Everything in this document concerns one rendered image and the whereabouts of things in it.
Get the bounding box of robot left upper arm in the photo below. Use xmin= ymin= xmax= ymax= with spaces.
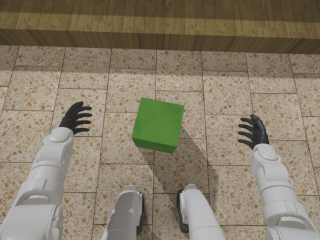
xmin=1 ymin=204 xmax=64 ymax=240

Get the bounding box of robot right upper arm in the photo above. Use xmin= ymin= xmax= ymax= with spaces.
xmin=264 ymin=226 xmax=320 ymax=240

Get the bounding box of right robot forearm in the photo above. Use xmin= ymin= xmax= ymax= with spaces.
xmin=250 ymin=143 xmax=320 ymax=237

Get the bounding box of right robot foot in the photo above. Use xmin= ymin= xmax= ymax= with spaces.
xmin=176 ymin=189 xmax=189 ymax=234

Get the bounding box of left robot forearm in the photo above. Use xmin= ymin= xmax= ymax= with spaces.
xmin=0 ymin=127 xmax=74 ymax=240

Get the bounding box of carton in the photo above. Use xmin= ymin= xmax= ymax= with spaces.
xmin=131 ymin=97 xmax=185 ymax=154

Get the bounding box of right robot thigh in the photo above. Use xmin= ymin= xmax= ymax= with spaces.
xmin=179 ymin=189 xmax=227 ymax=240

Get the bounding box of right robot hand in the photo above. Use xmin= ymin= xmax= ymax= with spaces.
xmin=237 ymin=114 xmax=270 ymax=150

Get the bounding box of left robot hand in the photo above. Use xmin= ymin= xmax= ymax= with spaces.
xmin=59 ymin=101 xmax=92 ymax=135

